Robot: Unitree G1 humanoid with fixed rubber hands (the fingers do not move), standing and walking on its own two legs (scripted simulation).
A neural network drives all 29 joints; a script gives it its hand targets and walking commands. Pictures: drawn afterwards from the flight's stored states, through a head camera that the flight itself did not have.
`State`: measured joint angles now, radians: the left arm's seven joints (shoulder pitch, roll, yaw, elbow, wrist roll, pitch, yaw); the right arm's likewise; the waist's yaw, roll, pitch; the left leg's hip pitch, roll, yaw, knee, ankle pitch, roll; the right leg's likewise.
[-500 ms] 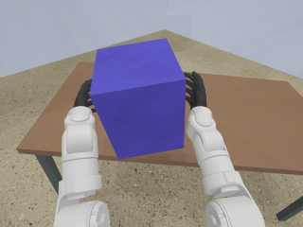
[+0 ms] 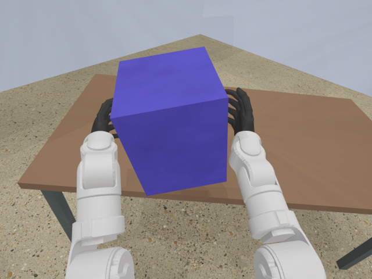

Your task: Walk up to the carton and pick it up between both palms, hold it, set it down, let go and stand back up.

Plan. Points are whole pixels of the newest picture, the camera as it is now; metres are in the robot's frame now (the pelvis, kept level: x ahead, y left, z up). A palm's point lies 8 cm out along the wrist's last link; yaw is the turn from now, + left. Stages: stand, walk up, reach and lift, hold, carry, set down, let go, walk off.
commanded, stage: hold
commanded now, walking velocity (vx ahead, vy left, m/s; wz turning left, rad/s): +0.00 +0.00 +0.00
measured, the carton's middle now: (174, 123) +0.44 +0.00 +0.14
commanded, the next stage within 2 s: set down in 0.54 s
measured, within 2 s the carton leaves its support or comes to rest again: neither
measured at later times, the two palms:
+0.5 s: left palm (101, 136) +0.36 +0.15 +0.17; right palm (242, 127) +0.36 -0.13 +0.19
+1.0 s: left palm (111, 144) +0.39 +0.14 +0.13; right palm (240, 129) +0.37 -0.14 +0.18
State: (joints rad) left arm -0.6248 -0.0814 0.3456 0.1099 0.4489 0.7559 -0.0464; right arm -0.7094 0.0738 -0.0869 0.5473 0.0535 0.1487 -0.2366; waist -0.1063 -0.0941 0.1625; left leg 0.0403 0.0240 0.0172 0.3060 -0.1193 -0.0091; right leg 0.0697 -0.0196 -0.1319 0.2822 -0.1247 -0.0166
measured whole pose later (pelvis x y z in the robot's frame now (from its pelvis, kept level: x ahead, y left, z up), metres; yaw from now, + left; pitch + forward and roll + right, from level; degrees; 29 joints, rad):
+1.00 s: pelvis +0.02 +0.01 +0.00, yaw -1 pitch -11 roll +0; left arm -0.56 -0.11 0.36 0.29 0.43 0.55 -0.02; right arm -0.65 0.12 -0.17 0.58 -0.09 -0.06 -0.18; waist -0.10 -0.06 0.14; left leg 0.04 0.02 0.04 0.29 -0.13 0.00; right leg 0.06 -0.03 -0.11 0.28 -0.14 0.00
